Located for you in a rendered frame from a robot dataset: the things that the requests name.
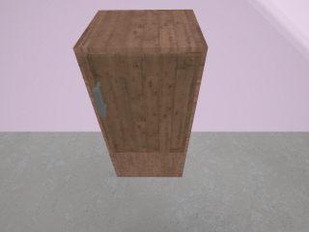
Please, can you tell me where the handle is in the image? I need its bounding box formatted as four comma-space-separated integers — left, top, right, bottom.
92, 82, 107, 117

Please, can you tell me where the cupboard door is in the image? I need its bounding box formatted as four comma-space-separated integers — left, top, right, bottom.
79, 53, 202, 153

